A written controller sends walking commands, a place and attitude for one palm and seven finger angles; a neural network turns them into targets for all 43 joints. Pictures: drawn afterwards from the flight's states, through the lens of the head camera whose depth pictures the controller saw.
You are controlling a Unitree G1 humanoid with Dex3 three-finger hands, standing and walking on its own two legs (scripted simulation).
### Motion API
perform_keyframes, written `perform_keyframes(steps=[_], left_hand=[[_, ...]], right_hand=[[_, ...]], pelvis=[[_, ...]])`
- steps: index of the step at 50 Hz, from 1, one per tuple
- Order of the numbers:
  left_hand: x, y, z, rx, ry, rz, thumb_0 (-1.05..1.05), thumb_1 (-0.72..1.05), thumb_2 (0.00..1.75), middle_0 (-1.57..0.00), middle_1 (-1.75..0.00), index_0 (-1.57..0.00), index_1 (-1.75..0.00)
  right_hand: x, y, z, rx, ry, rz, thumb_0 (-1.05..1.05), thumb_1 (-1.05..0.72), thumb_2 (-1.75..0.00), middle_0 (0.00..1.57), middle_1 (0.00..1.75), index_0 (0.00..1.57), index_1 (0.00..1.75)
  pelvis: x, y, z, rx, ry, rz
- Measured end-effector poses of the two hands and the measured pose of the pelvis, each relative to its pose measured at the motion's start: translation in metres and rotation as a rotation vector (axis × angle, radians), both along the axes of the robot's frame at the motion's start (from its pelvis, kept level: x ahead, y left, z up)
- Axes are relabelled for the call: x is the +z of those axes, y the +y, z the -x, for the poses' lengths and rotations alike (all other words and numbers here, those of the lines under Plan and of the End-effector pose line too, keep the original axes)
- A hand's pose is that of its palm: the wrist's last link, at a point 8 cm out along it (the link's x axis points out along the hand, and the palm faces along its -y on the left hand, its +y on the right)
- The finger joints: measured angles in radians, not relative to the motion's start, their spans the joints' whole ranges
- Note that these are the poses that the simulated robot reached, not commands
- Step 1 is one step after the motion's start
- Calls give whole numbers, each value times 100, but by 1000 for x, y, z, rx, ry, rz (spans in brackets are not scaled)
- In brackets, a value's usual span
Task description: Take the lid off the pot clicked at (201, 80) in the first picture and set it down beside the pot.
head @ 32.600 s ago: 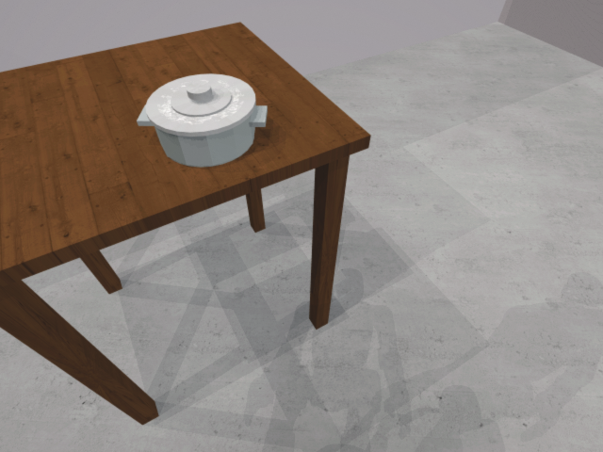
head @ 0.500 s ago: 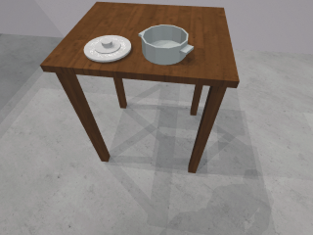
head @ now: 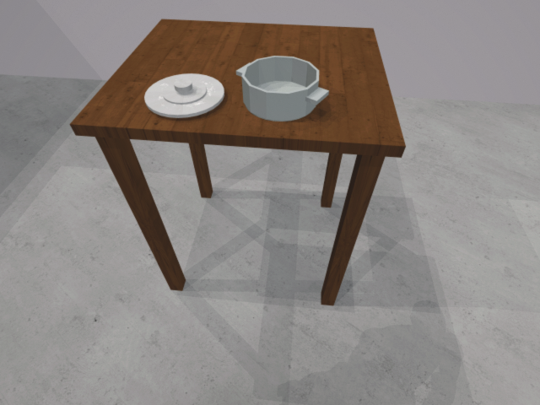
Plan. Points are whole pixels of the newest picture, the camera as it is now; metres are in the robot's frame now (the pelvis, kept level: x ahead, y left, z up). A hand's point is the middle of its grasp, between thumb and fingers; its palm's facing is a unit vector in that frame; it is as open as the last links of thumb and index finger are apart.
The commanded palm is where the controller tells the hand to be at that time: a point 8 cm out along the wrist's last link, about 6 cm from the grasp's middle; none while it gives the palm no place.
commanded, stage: let the arm hang, fingers relaxed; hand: left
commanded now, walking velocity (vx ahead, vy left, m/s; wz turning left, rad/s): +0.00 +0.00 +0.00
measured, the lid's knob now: (183, 85) +0.76 +0.23 +0.09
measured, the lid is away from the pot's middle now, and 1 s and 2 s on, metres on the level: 0.23 0.23 0.23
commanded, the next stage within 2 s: look to check the result in 0.94 s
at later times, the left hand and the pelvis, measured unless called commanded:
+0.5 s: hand out of the picture -0.02 +0.16 -0.18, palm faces +0.04 -0.98 -0.17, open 7.3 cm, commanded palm none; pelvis +0.00 +0.00 +0.00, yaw +0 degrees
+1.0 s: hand out of the picture +0.00 +0.16 -0.18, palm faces +0.03 -0.98 -0.20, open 7.3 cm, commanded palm none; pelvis +0.00 +0.00 +0.00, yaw +0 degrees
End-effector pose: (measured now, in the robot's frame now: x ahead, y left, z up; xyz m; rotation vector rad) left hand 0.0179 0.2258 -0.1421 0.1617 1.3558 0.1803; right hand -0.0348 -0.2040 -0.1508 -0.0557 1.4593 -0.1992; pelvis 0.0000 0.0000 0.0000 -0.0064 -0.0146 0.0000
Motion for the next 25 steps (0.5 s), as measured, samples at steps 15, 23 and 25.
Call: perform_keyframes(steps=[15,23,25], left_hand=[[-5,-14,39,18,101,48,1,92,90,-20,-30,-20,-30],[-5,-18,41,21,102,52,2,92,90,-20,-30,-20,-30],[-5,-17,40,20,99,50,2,92,90,-20,-30,-20,-30]], right_hand=[[1,5,2,7,7,0,1,-91,-90,20,30,20,30],[1,8,-1,4,-1,-7,1,-91,-90,20,30,20,30],[0,8,-1,2,-3,-9,1,-91,-90,20,30,20,30]], pelvis=[[0,4,4,-4,3,0],[0,3,3,-5,4,0],[0,3,3,-5,4,0]])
